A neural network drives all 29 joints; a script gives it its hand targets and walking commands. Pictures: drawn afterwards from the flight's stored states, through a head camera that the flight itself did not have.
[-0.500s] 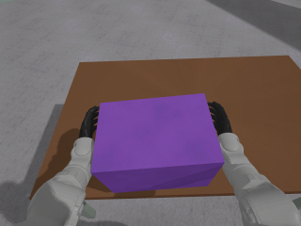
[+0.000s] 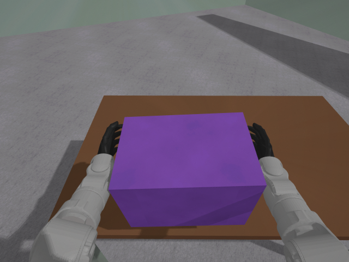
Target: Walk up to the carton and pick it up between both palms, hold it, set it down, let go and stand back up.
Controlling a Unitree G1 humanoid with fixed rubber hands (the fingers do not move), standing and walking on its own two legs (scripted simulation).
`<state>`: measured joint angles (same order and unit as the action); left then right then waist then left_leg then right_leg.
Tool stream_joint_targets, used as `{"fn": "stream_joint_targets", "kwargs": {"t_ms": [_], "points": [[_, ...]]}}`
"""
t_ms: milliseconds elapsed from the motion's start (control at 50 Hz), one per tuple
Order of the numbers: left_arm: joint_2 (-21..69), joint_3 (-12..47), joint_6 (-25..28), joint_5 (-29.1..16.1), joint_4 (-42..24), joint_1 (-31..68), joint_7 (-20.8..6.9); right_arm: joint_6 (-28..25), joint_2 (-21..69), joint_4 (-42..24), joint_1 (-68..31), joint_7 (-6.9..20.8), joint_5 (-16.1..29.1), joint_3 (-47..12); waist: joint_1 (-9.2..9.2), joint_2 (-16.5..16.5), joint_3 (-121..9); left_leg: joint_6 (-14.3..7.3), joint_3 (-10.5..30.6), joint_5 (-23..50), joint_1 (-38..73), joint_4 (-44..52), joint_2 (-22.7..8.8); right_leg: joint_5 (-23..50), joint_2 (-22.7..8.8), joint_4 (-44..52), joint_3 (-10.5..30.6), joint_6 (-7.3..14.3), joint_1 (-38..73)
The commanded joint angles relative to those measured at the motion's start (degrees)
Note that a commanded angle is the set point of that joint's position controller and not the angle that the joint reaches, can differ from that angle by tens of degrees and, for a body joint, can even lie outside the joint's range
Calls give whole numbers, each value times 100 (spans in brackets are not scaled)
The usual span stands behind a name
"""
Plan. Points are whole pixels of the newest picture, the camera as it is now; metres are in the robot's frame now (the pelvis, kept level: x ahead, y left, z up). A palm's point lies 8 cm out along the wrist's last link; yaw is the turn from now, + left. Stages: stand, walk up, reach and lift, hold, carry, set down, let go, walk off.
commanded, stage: reach and lift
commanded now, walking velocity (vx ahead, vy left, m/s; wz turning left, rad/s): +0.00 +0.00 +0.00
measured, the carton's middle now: (185, 171) +0.36 +0.00 +0.04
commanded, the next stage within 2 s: hold in 1.92 s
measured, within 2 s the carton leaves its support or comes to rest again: neither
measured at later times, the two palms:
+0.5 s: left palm (104, 132) +0.40 +0.19 +0.13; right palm (269, 131) +0.40 -0.20 +0.14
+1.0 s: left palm (97, 136) +0.36 +0.19 +0.15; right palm (275, 134) +0.37 -0.20 +0.16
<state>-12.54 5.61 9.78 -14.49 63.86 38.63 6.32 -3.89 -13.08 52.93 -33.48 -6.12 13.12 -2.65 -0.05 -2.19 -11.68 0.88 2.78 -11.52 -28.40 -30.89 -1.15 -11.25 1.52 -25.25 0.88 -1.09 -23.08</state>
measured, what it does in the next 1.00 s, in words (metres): stands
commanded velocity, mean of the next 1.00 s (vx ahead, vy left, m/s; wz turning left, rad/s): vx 0.00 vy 0.00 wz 0.00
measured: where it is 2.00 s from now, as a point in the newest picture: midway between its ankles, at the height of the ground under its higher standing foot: outside the picture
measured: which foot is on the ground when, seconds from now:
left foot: down 0.00-1.00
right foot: down 0.00-1.00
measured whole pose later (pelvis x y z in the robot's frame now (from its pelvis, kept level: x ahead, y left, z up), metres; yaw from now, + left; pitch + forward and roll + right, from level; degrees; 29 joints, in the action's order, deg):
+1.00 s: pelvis +0.01 -0.01 +0.01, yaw +1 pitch -1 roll -1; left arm -7.5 -11.7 -24.7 1.6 27.9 31.6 0.9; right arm 19.0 -11.8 35.0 -32.8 -2.4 9.4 5.0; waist 0.0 0.1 -6.8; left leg 0.9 2.8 -8.8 -12.2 -21.7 -1.1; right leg -9.2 1.3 -17.3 0.9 -0.3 -7.4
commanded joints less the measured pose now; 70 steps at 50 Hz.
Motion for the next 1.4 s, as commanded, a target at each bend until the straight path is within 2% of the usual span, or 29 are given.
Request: {"fn": "stream_joint_targets", "kwargs": {"t_ms": [0, 100, 160, 200, 220, 280, 320, 400, 420, 440, 540, 580, 660, 700, 780, 860, 880, 920, 940, 980, 1000, 1020, 1100, 1120, 1200, 1220, 1240, 1300, 1380], "points": [[4662, 966, 257, 453, -2456, 4420, -1086, 228, 4532, -2226, -3951, 1049, -323, -1349, 247, 218, -1897, 108, 36, 219, 1669, 965, 272, -139, 51, 711, 24, 125, 570], [4436, 562, -210, 674, -2191, 4380, -1178, 434, 4538, -2598, -4615, 1048, -136, -1374, -147, 231, -1931, -45, -36, -34, 1496, 1074, 394, -525, -21, 802, 93, 89, 884], [4745, 1001, -356, 309, -3282, 4379, -1008, 508, 4705, -3503, -4786, 1029, 152, -1887, -215, 364, -3164, 2, -37, 843, 1881, 871, 384, 424, 35, 695, 110, 41, 1208], [4829, 1203, -599, 282, -3337, 4147, -981, 638, 4477, -3800, -4876, 962, 196, -1844, -9, 312, -3399, 40, 48, 905, 2099, 960, 393, 616, 146, 728, 76, 60, 1228], [4636, 917, -665, 420, -3452, 3961, -950, 730, 4684, -3512, -4660, 938, 277, -1939, -195, 562, -3112, -32, 8, 1101, 2136, 921, 428, 796, 136, 764, 76, -15, 1328], [4418, 644, -1091, 737, -3257, 3496, -1022, 999, 4441, -3404, -4317, 857, 309, -1896, -264, 689, -2421, -109, 36, 1041, 2107, 1068, 456, 808, 148, 890, 140, -42, 1425], [4321, 372, -1415, 1127, -3346, 3444, -1118, 1115, 4061, -2577, -3959, 818, 197, -1426, -109, 124, -1501, 14, 9, 1040, 2202, 1243, 371, 581, 101, 997, 128, 11, 1294], [4357, 221, -1898, 1300, -4004, 2721, -1340, 1305, 4008, -3337, -3944, 721, 505, -1738, -237, 411, -1741, 2, -15, 1872, 2488, 1174, 413, 1789, 171, 883, 121, -54, 2087], [4524, 624, -1916, 1058, -4503, 2695, -1316, 1329, 3999, -3535, -3702, 712, 542, -1785, -11, 172, -2018, 132, -19, 2347, 2622, 1087, 408, 2454, 170, 812, 154, -5, 2330], [4439, 425, -2016, 1215, -4031, 2662, -1408, 1324, 3977, -3602, -4076, 653, 411, -1636, -13, 290, -1681, 88, 4, 2236, 2528, 1093, 437, 2175, 190, 881, 106, -47, 2174], [4359, 453, -2441, 1283, -5227, 2291, -1516, 1482, 4015, -4173, -3633, 569, 469, -1673, 94, 338, -1826, 142, 17, 2968, 2878, 1039, 423, 3170, 218, 827, 64, -89, 2705], [4364, 620, -2582, 1135, -5598, 2494, -1535, 1636, 3867, -4016, -3318, 583, 405, -1457, 343, 92, -1590, 262, 41, 2660, 2883, 1159, 370, 2823, 205, 903, 63, -52, 2500], [4308, 638, -2899, 1321, -5870, 1992, -1583, 1770, 3667, -4236, -3172, 649, 341, -1389, 404, 188, -1425, 305, -1, 2811, 2939, 1198, 357, 3024, 213, 908, 41, -50, 2612], [4256, 823, -3023, 1369, -5925, 2130, -1576, 1852, 3337, -3995, -3041, 710, 172, -1055, 606, -253, -1215, 448, 41, 2562, 3032, 1271, 308, 2365, 227, 966, -79, 53, 2252], [4353, 519, -3247, 1564, -5165, 2122, -1642, 1907, 3257, -3583, -3596, 929, 66, -814, 398, -41, -510, 250, -50, 1456, 2704, 1602, 247, 1053, 220, 1202, -88, 118, 1995], [4268, 521, -3174, 1321, -5276, 2956, -1610, 1888, 3536, -3707, -4072, 1044, -126, -739, 445, 263, -877, 83, -113, 548, 2456, 1726, 264, 592, 125, 1213, -80, 56, 1923], [4228, 471, -3198, 1400, -5015, 3067, -1583, 1828, 3618, -3719, -4362, 1089, -178, -812, 300, 251, -840, -23, -133, 484, 2314, 1716, 286, 583, 103, 1216, -104, 78, 1875], [4353, 727, -3106, 1206, -5195, 3471, -1504, 1796, 3667, -3599, -4389, 1144, -158, -718, 420, 41, -1086, 57, -92, 302, 2426, 1709, 256, 454, 77, 1170, -69, 104, 1608], [4433, 496, -3117, 1324, -4867, 3340, -1513, 1726, 3858, -3726, -4740, 1147, -162, -840, 179, 279, -1163, -67, -159, 423, 2358, 1683, 289, 544, 101, 1173, -83, 88, 1747], [4616, 751, -3057, 1223, -5263, 3477, -1385, 1659, 3792, -3803, -4718, 1229, 19, -974, 201, -3, -1484, 98, -107, 739, 2641, 1681, 223, 710, 154, 1105, -134, 119, 1664], [4553, 655, -3014, 1255, -5123, 3491, -1366, 1655, 3934, -3759, -4739, 1231, -26, -1112, 101, 204, -1462, 10, -135, 747, 2567, 1624, 265, 750, 148, 1127, -120, 70, 1640], [4520, 617, -3075, 1282, -5021, 3452, -1371, 1676, 3869, -3520, -4670, 1237, 43, -1054, 118, -46, -1338, 28, -175, 710, 2565, 1639, 309, 638, 107, 1170, -54, 94, 1609], [4052, -87, -3283, 1804, -4350, 2908, -1501, 1812, 3673, -2872, -4466, 1176, -35, -1005, -24, 391, -715, -205, -264, 345, 2366, 1791, 363, 288, 82, 1278, -39, 54, 1785], [4348, 139, -3314, 1656, -4511, 2914, -1494, 1754, 3566, -3154, -4589, 1202, 19, -972, 96, 291, -1013, -114, -217, 477, 2631, 1796, 281, 426, 131, 1243, -68, 52, 1680], [4128, 118, -3407, 1768, -4780, 2561, -1541, 1792, 3614, -3565, -4604, 986, 286, -1303, -37, 309, -1115, -136, -209, 1379, 2616, 1558, 407, 1474, 122, 1188, -17, 3, 2206], [4022, -9, -3466, 1868, -4725, 2548, -1597, 1878, 3574, -3190, -4332, 962, 214, -1227, 42, 286, -922, -111, -222, 1293, 2696, 1614, 404, 1426, 116, 1194, -46, -19, 2204], [4158, 241, -3481, 1759, -5263, 2290, -1558, 1860, 3542, -3483, -4172, 942, 376, -1400, 91, 160, -1289, -31, -178, 1911, 2948, 1498, 372, 1899, 191, 1087, -87, 43, 2389], [4100, 407, -3502, 1558, -5253, 2409, -1592, 1815, 3686, -4246, -4548, 846, 430, -1505, 97, 418, -1521, -82, -188, 1846, 2838, 1379, 434, 2230, 177, 1038, -81, -97, 2482], [4226, 771, -3488, 1255, -6211, 2617, -1560, 1814, 3873, -4951, -4416, 667, 573, -1622, 236, 396, -2129, 34, -156, 2472, 3106, 1158, 472, 2939, 183, 958, -70, -160, 2750]]}}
